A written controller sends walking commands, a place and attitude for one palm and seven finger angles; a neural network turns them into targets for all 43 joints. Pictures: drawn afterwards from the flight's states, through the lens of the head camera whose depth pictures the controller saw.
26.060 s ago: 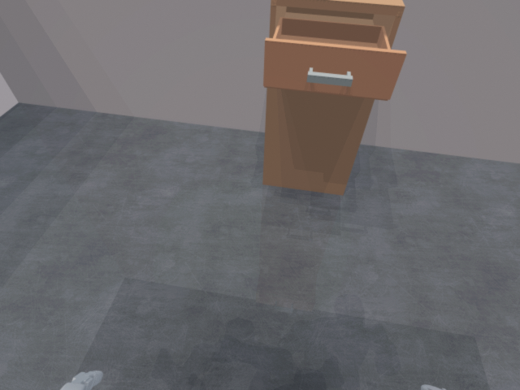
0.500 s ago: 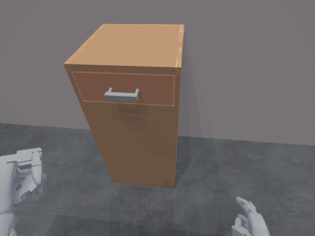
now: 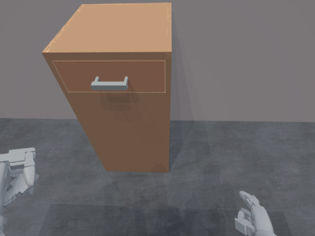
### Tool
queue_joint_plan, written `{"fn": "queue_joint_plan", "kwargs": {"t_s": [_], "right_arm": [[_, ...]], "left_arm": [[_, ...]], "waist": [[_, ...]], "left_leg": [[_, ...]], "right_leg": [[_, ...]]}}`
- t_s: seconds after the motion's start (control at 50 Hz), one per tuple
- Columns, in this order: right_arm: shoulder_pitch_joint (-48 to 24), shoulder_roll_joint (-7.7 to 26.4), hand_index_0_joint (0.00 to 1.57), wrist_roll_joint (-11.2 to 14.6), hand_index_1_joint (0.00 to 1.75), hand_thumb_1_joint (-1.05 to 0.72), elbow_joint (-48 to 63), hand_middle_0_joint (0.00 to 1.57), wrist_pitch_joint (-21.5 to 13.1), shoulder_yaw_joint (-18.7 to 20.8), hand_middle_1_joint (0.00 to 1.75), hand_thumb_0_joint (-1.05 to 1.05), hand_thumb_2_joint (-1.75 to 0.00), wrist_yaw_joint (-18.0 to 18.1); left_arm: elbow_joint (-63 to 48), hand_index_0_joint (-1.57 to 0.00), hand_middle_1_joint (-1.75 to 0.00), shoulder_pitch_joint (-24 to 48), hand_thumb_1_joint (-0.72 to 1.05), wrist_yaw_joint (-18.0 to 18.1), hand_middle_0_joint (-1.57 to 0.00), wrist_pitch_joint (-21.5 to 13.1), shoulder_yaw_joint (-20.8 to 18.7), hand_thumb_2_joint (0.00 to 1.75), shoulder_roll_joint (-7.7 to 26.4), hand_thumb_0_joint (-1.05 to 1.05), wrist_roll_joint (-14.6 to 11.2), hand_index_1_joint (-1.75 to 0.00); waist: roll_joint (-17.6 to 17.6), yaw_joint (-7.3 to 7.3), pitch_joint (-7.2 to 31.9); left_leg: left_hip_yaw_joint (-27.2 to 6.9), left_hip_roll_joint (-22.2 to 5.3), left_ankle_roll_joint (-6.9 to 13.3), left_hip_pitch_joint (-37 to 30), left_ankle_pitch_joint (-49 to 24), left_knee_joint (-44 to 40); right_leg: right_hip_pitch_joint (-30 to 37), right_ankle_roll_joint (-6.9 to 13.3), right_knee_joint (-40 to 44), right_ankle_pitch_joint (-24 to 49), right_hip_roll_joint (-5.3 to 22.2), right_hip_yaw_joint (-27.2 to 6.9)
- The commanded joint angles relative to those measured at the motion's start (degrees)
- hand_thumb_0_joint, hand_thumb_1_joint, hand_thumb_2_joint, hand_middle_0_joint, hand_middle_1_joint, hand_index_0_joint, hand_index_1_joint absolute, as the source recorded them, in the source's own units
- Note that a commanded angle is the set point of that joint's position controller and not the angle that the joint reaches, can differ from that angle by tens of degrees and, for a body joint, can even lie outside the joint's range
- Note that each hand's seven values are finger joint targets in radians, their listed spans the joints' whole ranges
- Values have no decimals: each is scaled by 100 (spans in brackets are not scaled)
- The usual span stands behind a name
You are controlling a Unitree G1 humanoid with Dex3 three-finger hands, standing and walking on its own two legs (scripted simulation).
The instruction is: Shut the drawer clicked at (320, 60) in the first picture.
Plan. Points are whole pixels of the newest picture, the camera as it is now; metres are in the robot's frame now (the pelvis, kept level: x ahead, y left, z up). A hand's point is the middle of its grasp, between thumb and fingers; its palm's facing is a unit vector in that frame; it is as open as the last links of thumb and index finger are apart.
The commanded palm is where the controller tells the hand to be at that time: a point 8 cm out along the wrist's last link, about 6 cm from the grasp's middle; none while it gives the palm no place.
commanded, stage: step back with the hand held close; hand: left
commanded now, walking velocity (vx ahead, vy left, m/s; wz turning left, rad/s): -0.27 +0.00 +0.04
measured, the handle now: (110, 82) +0.60 +0.22 +0.04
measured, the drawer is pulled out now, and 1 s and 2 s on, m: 0.00 0.00 0.00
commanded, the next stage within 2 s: stop stepping back and stand still in 0.86 s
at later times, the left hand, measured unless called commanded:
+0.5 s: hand out of the picture +0.08 +0.26 +0.15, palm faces +0.40 -0.78 -0.49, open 3.2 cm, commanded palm +0.02 +0.30 +0.17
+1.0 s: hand out of the picture -0.03 +0.26 +0.17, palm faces +0.37 -0.83 -0.41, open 3.2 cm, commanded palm -0.09 +0.30 +0.17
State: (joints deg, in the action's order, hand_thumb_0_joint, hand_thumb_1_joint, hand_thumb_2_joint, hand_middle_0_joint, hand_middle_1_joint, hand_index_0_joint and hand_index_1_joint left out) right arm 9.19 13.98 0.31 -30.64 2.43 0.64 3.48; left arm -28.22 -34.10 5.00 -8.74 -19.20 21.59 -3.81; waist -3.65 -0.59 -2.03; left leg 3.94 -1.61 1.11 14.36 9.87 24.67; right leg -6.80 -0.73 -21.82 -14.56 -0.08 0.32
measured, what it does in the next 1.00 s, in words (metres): walks backwards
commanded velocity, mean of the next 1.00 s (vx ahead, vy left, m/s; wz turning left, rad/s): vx -0.30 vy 0.00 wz -0.02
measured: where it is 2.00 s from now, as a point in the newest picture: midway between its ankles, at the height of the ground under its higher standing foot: outside the picture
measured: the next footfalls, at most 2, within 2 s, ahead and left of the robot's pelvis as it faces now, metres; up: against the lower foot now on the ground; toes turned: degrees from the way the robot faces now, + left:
right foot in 1.04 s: -0.31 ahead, -0.11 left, +0.00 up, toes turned -2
left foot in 1.18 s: -0.14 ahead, +0.09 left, +0.00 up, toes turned -1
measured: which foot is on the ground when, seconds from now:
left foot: down 0.00-1.00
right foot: down 0.00-0.72, up 0.74-1.00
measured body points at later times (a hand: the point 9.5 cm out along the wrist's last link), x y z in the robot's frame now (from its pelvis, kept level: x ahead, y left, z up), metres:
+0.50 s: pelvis -0.09 +0.01 -0.01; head -0.07 +0.02 +0.44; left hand +0.06 +0.30 +0.18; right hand +0.10 -0.21 -0.09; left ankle +0.03 +0.11 -0.74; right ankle -0.03 -0.12 -0.74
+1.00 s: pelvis -0.21 +0.01 -0.02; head -0.19 +0.05 +0.43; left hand -0.06 +0.30 +0.19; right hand -0.03 -0.19 -0.09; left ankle -0.03 +0.11 -0.74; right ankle -0.35 -0.11 -0.72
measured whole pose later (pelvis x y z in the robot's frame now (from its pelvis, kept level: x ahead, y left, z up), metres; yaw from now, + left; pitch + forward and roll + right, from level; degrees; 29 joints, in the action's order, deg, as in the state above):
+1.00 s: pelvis -0.21 +0.01 -0.02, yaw +1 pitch +4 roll -5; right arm 11.0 7.9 -1.3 -34.6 -7.1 0.0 0.6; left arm -38.9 -35.3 8.3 -15.4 -23.0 24.8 -3.8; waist -0.4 -0.6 1.4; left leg 2.6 -4.3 1.7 31.2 -5.4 20.1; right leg -9.0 1.6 -37.2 -32.5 -4.6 3.3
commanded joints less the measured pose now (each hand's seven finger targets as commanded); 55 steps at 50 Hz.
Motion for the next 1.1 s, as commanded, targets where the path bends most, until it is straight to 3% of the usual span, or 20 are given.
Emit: {"fn": "queue_joint_plan", "kwargs": {"t_s": [0.0,0.12,0.38,0.44,0.5,0.56,0.6,0.64,0.66,0.7,0.72,0.78,0.92,0.96,0.98,1.0,1.02,1.04,1.06,1.08], "right_arm": [[-479,538,20,40,30,-90,1038,20,-177,247,30,0,-90,74],[-425,605,20,29,30,-90,1077,20,-276,280,30,0,-90,122],[-323,694,20,0,30,-90,961,20,-732,284,30,0,-90,177],[-315,648,20,2,30,-90,951,20,-832,290,30,0,-90,185],[-234,568,20,-20,30,-90,882,20,-929,291,30,0,-90,153],[-124,525,20,-40,30,-90,609,20,-863,348,30,0,-90,119],[-104,439,20,-55,30,-90,465,20,-784,357,30,0,-90,98],[-71,459,20,-56,30,-90,397,20,-760,305,30,0,-90,118],[-156,524,20,-46,30,-90,476,20,-783,266,30,0,-90,165],[-330,774,20,-109,30,-90,584,20,-979,254,30,0,-90,247],[-356,507,20,-164,30,-90,499,20,-1041,253,30,0,-90,254],[-257,572,20,-115,30,-90,458,20,-1120,474,30,0,-90,-15],[-124,364,20,-143,30,-90,305,20,-1257,302,30,0,-90,-204],[6,320,20,-190,30,-90,197,20,-1230,247,30,0,-90,-197],[133,289,20,-130,30,-90,133,20,-1168,254,30,0,-90,-171],[128,282,20,-79,30,-90,52,20,-1096,269,30,0,-90,-120],[-134,316,20,-108,30,-90,101,20,-1044,243,30,0,-90,-84],[-233,262,20,-147,30,-90,267,20,-1043,134,30,0,-90,-71],[-108,281,20,-4,30,-90,273,20,-1069,117,30,0,-90,-58],[-192,333,20,90,30,-90,377,20,-1044,181,30,0,-90,-16]], "left_arm": [[-1296,-140,-160,-328,90,131,-140,-388,-858,90,1035,0,-80,-160],[-1692,-140,-160,-375,90,246,-140,-516,-986,90,1202,0,-56,-160],[-1395,-140,-160,-182,90,346,-140,-903,-879,90,885,0,135,-160],[-1570,-140,-160,-143,90,345,-140,-951,-924,90,907,0,186,-160],[-1842,-140,-160,-176,90,359,-140,-1024,-986,90,1057,0,136,-160],[-1658,-140,-160,-47,90,442,-140,-1018,-907,90,1051,0,98,-160],[-1506,-140,-160,276,90,514,-140,-925,-765,90,970,0,144,-160],[-1486,-140,-160,563,90,531,-140,-891,-670,90,930,0,175,-160],[-1536,-140,-160,687,90,524,-140,-906,-643,90,903,0,155,-160],[-1737,-140,-160,847,90,546,-140,-1011,-866,90,930,0,258,-160],[-1631,-140,-160,970,90,557,-140,-1025,-1033,90,1171,0,344,-160],[-1647,-140,-160,366,90,444,-140,-1059,-1046,90,1031,0,232,-160],[-2344,-140,-160,-96,90,394,-140,-1021,-865,90,1025,0,-58,-160],[-2157,-140,-160,-84,90,348,-140,-1067,-941,90,1127,0,-87,-160],[-2111,-140,-160,-51,90,345,-140,-1080,-1025,90,1268,0,-45,-160],[-1987,-140,-160,-38,90,363,-140,-1075,-1148,90,1431,0,-25,-160],[-2165,-140,-160,8,90,431,-140,-1055,-1439,90,1723,0,-78,-160],[-2238,-140,-160,115,90,509,-140,-1014,-1541,90,1795,0,-102,-160],[-2019,-140,-160,253,90,436,-140,-920,-1280,90,1513,0,-37,-160],[-1740,-140,-160,99,90,366,-140,-786,-1120,90,1210,0,6,-160]], "waist": [[276,-55,1249],[-176,-40,1195],[-408,33,412],[-507,11,500],[-44,49,694],[932,143,555],[1368,214,416],[1155,304,242],[540,289,-10],[-1725,179,-25],[-1521,143,217],[-536,30,890],[-1570,48,1446],[-1252,13,1399],[-438,79,1348],[783,79,949],[1196,-37,832],[1062,-2,838],[1265,35,1099],[1542,99,742]], "left_leg": [[-265,-259,156,-1126,-2424,33],[-378,-287,157,-631,-1589,-155],[-1096,-643,341,1815,2585,-1137],[-1108,-631,361,1983,2699,-1048],[-817,-277,186,1028,1939,-270],[-492,173,-108,-387,1301,1774],[-449,208,-154,-641,1164,2486],[-638,44,-75,-754,1069,1613],[-1018,-192,38,-356,1453,628],[-3090,-1749,783,2400,3560,-1978],[-3243,-2003,953,2861,3527,-2156],[-2136,-1697,861,1737,2505,-1478],[-1172,-1077,-49,-49,1743,-1789],[-853,-858,-456,-303,1174,-1340],[-164,-343,-538,-762,625,-1],[-129,15,-466,-933,525,1760],[-199,264,-366,-214,953,2936],[-205,224,-311,673,1220,3451],[-493,153,-231,1216,1006,3379],[-516,-43,-123,1423,759,2657]], "right_leg": [[-362,-83,-8,2317,165,20],[-395,-77,-138,1593,61,8],[101,-36,-673,-590,-220,-41],[176,14,-828,-535,-266,-116],[-736,172,-163,-662,-24,-560],[-2920,636,1006,-1881,971,-1606],[-3455,746,1181,-2013,1371,-1642],[-3496,484,679,-1497,1031,-1118],[-3360,257,112,-1648,561,-811],[-1105,-118,-3087,-939,-614,-140],[-707,-72,-4431,-1031,-583,-438],[-1051,-49,-4943,-1160,-616,-371],[-705,239,-1516,-2090,-652,591],[-384,403,316,-1751,-443,477],[-912,597,1121,-1392,193,-112],[-2080,778,1569,-811,1113,-1014],[-2205,1024,1540,-115,1810,-1521],[-1421,1165,1039,1630,2015,-1133],[-687,1112,338,2130,1778,-847],[-299,967,-40,2701,1489,-815]]}}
